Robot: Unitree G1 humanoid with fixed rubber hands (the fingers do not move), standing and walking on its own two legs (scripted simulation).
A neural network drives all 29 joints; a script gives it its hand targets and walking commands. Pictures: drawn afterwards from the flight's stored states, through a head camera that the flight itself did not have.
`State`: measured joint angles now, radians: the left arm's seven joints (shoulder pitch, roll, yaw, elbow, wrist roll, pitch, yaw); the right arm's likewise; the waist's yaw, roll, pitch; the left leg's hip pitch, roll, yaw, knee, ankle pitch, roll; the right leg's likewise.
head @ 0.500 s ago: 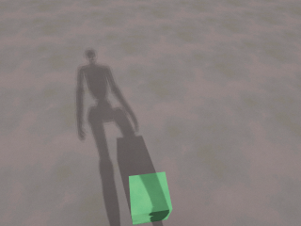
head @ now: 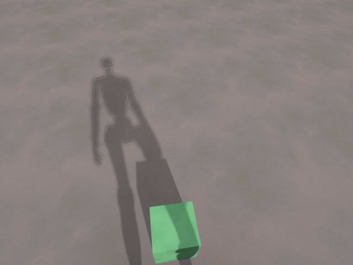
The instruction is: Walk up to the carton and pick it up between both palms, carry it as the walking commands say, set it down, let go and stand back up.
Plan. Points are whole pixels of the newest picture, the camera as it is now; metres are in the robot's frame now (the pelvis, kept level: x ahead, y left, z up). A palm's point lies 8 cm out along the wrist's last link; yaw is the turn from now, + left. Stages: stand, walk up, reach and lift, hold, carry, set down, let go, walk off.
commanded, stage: walk up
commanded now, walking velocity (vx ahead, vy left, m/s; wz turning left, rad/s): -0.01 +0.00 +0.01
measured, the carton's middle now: (173, 233) +0.37 +0.01 -0.66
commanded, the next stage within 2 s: none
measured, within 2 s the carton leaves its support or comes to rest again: neither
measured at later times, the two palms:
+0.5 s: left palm out of the picture -0.04 +0.21 -0.15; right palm out of the picture -0.03 -0.23 -0.14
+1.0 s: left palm out of the picture -0.03 +0.23 -0.15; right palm out of the picture +0.01 -0.26 -0.15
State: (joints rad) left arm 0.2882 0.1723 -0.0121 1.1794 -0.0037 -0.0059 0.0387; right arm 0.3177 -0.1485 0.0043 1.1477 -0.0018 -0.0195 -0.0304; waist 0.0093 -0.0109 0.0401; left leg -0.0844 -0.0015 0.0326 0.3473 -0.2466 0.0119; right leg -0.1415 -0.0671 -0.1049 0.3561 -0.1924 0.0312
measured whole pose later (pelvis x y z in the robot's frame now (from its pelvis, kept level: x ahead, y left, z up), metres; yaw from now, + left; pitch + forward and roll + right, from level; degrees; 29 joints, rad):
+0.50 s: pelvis +0.00 -0.01 +0.00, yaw +0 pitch -1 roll +0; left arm 0.31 0.17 -0.01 1.17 0.00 -0.01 0.04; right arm 0.32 -0.15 0.01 1.14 -0.01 -0.02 -0.04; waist 0.02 -0.01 0.04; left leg -0.09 0.02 0.03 0.35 -0.24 -0.01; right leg -0.15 -0.05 -0.11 0.36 -0.19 0.01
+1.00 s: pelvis -0.02 -0.02 -0.01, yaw +4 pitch +0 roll -1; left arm 0.25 0.21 0.03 1.09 0.00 0.01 0.06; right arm 0.28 -0.19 -0.01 1.05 -0.01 0.01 -0.04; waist 0.00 0.01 0.04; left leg -0.24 0.03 -0.03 0.55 -0.31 -0.02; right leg -0.24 -0.07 -0.19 0.52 -0.27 0.00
